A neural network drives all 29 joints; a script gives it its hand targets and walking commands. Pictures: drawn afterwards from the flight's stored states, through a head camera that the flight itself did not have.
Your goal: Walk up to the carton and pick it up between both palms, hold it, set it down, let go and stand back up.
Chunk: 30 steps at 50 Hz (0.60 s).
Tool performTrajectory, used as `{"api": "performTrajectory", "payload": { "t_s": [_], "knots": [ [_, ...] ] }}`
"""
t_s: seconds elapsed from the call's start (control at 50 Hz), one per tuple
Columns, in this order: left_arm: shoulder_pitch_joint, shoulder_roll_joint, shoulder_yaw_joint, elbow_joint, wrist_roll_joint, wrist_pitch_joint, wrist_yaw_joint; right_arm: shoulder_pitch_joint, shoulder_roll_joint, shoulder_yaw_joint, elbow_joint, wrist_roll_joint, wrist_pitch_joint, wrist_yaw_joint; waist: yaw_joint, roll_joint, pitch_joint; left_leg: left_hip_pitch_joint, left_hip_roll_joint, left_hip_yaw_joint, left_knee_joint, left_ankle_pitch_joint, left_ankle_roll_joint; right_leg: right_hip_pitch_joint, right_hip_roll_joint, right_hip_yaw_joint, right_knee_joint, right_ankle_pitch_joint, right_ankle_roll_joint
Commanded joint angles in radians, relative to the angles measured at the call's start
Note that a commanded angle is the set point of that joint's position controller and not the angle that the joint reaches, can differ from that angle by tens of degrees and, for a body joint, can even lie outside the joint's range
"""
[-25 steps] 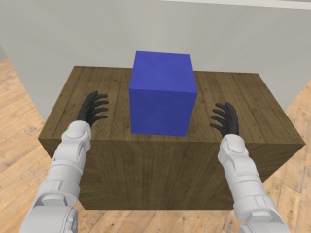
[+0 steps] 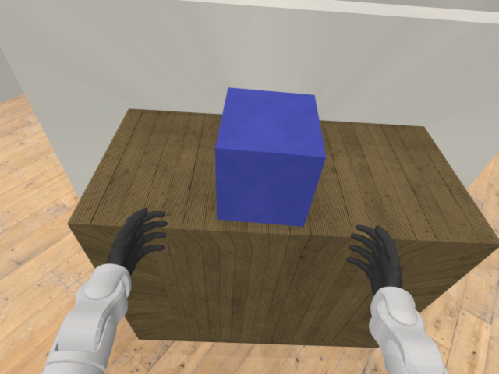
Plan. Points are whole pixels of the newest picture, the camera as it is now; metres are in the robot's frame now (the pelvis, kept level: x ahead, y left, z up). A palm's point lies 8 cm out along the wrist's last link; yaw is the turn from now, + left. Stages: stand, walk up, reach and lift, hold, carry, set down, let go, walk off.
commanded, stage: set down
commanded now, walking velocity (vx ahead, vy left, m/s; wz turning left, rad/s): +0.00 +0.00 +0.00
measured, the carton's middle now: (265, 157) +0.55 +0.01 +0.05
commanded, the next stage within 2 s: none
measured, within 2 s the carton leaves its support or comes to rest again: neither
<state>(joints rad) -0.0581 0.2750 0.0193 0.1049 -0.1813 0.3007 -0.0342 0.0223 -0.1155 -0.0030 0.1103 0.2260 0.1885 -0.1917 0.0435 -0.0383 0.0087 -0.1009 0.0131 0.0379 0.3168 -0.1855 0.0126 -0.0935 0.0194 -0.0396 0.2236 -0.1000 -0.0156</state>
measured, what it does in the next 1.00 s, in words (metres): stands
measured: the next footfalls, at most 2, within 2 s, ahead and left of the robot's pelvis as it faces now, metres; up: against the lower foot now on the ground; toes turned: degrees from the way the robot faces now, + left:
none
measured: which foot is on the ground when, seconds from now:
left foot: down 0.00-1.00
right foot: down 0.00-1.00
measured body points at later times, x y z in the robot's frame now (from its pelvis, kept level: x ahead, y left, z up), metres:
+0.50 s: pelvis +0.01 +0.00 +0.00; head +0.01 +0.02 +0.45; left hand +0.23 +0.22 +0.00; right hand +0.24 -0.19 +0.00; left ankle -0.01 +0.10 -0.75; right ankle +0.02 -0.11 -0.75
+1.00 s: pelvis +0.01 +0.00 +0.00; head +0.02 +0.01 +0.45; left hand +0.18 +0.22 -0.04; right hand +0.19 -0.20 -0.04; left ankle -0.01 +0.10 -0.75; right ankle +0.02 -0.11 -0.75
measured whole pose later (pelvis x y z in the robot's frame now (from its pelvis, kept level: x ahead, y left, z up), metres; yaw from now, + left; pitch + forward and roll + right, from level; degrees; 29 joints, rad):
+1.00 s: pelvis +0.01 +0.00 +0.00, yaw -2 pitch +0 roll -1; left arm 0.32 0.27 -0.02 0.00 -0.11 0.50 -0.02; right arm 0.36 -0.09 0.02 0.10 0.14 0.31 -0.11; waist 0.08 -0.02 0.01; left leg -0.10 0.03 0.08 0.28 -0.19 0.00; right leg -0.11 0.04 0.00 0.21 -0.10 -0.02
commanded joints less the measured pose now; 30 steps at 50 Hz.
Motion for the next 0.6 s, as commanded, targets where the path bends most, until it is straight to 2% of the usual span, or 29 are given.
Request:
{"api": "performTrajectory", "payload": {
  "t_s": [0.0,0.1,0.18,0.38,0.58],
  "knots": [
    [-0.187,0.09,0.025,-0.186,-0.011,0.0,0.011,-0.193,-0.081,-0.043,-0.163,-0.01,0.0,0.016,-0.01,0.079,-0.158,-0.111,0.022,0.0,-0.073,0.079,-0.023,0.139,-0.023,0.057,-0.001,0.01,-0.018],
    [-0.084,0.091,0.031,-0.223,0.007,0.048,0.005,-0.096,-0.085,-0.029,-0.189,-0.01,0.028,0.023,-0.003,0.069,-0.191,-0.088,0.016,-0.003,-0.051,0.202,-0.023,0.169,-0.018,0.069,0.004,0.102,-0.017],
    [-0.015,0.084,0.033,-0.247,0.021,0.082,-0.002,-0.031,-0.087,-0.02,-0.206,-0.006,0.046,0.022,0.001,0.067,-0.177,-0.068,0.014,-0.007,-0.049,0.252,-0.03,0.169,-0.015,0.073,-0.008,0.121,-0.018],
    [0.112,0.085,0.023,-0.293,0.029,0.117,0.005,0.094,-0.083,-0.02,-0.242,-0.021,0.081,0.044,0.008,0.078,-0.118,-0.069,0.024,-0.003,-0.058,0.23,-0.039,0.131,-0.015,0.081,-0.026,0.08,-0.022],
    [0.213,0.093,0.012,-0.287,0.031,0.136,0.015,0.188,-0.071,-0.014,-0.229,-0.043,0.099,0.063,0.018,0.075,-0.108,-0.076,0.03,0.01,-0.06,0.221,-0.038,0.11,-0.018,0.09,-0.026,0.068,-0.019]
  ]
}}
